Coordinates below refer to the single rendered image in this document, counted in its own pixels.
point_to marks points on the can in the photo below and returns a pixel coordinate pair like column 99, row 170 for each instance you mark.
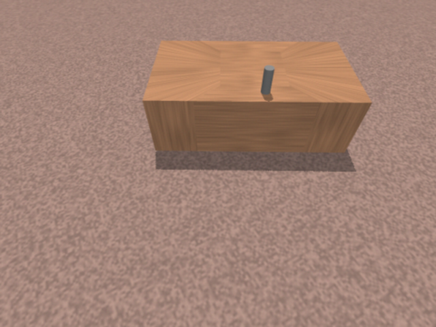
column 267, row 79

